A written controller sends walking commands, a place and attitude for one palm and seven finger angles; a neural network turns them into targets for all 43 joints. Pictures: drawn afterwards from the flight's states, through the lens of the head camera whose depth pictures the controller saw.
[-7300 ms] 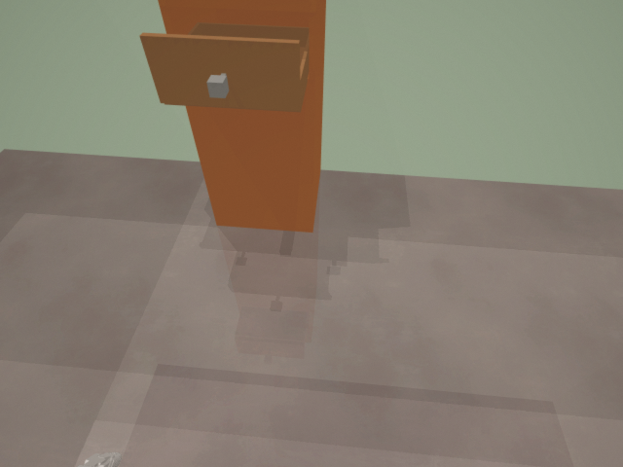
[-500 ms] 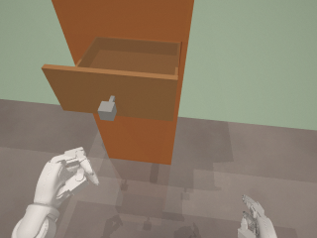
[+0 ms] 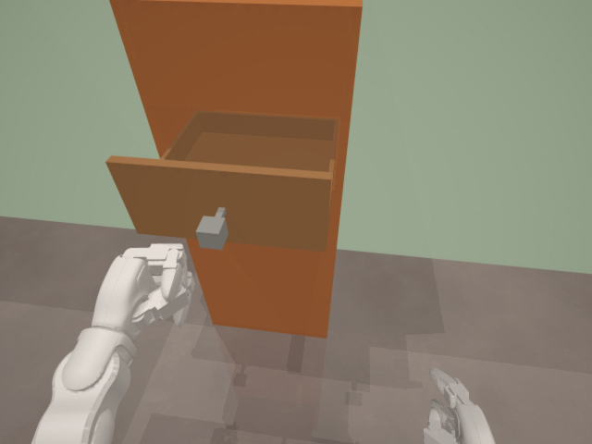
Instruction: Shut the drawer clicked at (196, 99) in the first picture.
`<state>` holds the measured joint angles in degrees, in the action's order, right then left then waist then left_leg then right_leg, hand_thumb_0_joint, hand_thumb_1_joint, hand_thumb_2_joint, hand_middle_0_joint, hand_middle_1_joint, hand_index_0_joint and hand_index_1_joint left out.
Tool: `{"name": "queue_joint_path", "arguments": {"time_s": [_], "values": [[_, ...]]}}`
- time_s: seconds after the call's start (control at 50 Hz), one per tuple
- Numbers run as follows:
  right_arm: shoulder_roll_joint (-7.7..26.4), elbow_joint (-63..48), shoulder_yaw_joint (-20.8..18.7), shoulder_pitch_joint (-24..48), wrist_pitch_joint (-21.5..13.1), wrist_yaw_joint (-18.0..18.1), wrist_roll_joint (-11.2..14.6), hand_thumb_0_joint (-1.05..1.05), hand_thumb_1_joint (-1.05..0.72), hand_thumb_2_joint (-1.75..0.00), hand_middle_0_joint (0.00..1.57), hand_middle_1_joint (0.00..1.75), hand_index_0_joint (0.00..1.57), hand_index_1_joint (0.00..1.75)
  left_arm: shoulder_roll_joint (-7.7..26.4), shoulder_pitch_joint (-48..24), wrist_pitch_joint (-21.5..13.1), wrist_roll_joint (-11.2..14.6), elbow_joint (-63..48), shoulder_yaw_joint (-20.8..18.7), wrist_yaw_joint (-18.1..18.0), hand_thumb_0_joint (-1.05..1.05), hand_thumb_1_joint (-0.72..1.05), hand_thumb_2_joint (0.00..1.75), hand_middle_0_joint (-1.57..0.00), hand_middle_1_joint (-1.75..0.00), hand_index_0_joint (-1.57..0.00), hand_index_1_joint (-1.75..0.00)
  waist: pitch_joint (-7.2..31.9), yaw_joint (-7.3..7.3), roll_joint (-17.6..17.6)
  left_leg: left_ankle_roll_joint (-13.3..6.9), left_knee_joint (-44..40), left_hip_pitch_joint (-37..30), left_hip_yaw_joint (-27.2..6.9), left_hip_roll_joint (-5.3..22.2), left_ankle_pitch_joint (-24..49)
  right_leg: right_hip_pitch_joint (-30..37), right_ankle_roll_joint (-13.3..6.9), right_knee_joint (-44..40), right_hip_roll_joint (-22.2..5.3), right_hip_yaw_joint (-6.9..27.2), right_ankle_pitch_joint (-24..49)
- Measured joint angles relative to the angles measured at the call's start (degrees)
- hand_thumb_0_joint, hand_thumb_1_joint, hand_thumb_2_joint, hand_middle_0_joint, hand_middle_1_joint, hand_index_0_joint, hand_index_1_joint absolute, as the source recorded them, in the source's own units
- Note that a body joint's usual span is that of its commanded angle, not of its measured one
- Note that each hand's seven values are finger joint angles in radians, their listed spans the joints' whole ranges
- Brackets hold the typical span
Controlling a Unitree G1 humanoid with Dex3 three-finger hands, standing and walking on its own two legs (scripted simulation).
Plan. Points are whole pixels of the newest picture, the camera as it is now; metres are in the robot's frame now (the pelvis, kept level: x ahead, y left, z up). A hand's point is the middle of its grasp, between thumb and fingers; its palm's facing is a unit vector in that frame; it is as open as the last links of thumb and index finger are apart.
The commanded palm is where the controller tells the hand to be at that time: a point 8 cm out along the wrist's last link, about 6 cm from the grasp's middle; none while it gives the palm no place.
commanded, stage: raise the hand and make a fist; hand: left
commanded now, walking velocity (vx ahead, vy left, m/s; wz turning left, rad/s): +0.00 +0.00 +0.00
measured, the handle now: (216, 224) +0.46 +0.19 +0.04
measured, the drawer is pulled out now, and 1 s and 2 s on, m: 0.20 0.20 0.20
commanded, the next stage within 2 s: bring the fist close to the handle in 0.34 s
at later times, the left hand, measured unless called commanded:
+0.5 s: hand (183, 294) +0.25 +0.16 +0.13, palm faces -0.02 -1.00 -0.06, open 3.3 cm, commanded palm +0.23 +0.21 +0.13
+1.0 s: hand (204, 285) +0.30 +0.16 +0.08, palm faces -0.05 -1.00 -0.02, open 3.3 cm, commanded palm +0.28 +0.21 +0.08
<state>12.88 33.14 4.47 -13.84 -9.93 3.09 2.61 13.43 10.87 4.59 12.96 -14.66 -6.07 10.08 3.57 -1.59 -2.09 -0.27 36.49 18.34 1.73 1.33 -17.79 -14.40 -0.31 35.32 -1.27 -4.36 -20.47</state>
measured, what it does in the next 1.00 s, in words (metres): stands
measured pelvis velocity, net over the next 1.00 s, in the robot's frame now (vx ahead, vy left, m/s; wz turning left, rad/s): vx -0.01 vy -0.01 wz -0.02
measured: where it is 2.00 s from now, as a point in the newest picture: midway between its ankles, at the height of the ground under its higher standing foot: outside the picture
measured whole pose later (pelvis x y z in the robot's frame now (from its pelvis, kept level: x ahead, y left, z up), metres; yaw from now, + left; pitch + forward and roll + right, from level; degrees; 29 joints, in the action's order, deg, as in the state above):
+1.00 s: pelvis -0.01 -0.01 -0.01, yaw -1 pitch +3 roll +0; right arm 13.7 36.1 2.1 -14.6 -10.6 3.4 2.1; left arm 13.1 -2.0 -10.3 13.0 13.2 -9.4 12.6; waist 2.1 0.5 -1.1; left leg 0.4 38.5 23.5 2.4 2.0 -17.8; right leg -20.7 -1.1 38.9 -0.7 -3.5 -21.1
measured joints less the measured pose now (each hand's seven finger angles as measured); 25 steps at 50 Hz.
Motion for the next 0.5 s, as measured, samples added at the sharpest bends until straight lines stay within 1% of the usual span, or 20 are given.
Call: {"name": "queue_joint_path", "arguments": {"time_s": [0.1,0.14,0.22,0.32,0.5], "values": [[0.8,0.3,-0.6,0.2,0.3,0.5,0.2,0.02,-0.90,-0.90,0.20,0.30,0.20,0.30,-0.1,-0.3,1.2,0.5,1.9,-0.8,0.5,0.02,0.90,0.90,-1.40,-1.60,-1.40,-1.60,-0.2,0.20,-0.1,0.6,-1.7,-1.4,-0.1,0.3,1.1,1.1,-0.6,-1.0,0.4,-0.1,0.6],[1.0,0.4,-0.8,0.3,0.3,0.8,0.2,0.02,-0.90,-0.90,0.20,0.30,0.20,0.30,0.2,-0.4,1.2,0.6,3.0,-1.3,0.6,0.02,0.90,0.90,-1.40,-1.60,-1.40,-1.60,-0.4,0.24,0.0,0.8,-2.2,-1.8,-0.2,0.5,1.4,1.3,-0.8,-1.2,0.6,-0.2,0.8],[1.3,0.7,-1.1,0.4,-0.2,1.2,0.2,0.02,-0.90,-0.90,0.20,0.30,0.20,0.30,0.9,-0.9,-0.5,0.9,5.2,-2.7,1.1,0.02,0.90,0.90,-1.40,-1.60,-1.40,-1.60,-0.9,0.29,0.0,1.4,-2.8,-2.3,-0.5,1.0,1.9,1.7,-1.4,-1.6,1.1,-0.5,1.1],[1.7,1.6,-1.4,0.2,-1.4,1.5,0.5,0.02,-0.90,-0.90,0.20,0.30,0.20,0.30,1.7,-2.6,-2.8,1.7,8.1,-4.3,2.7,0.02,0.90,0.90,-1.40,-1.60,-1.40,-1.60,-1.3,0.14,-0.2,1.8,-3.2,-2.6,-0.9,1.5,2.3,2.1,-2.0,-2.0,1.7,-0.9,1.4],[1.9,2.6,-1.4,-0.1,-2.5,1.8,0.6,0.02,-0.90,-0.90,0.20,0.30,0.20,0.30,2.3,-4.4,-3.7,3.0,12.5,-5.9,5.3,0.02,0.90,0.90,-1.40,-1.60,-1.40,-1.60,-1.1,0.26,-0.7,1.9,-3.8,-2.4,-0.9,1.7,2.7,1.7,-2.2,-2.2,1.9,-0.8,1.5]]}}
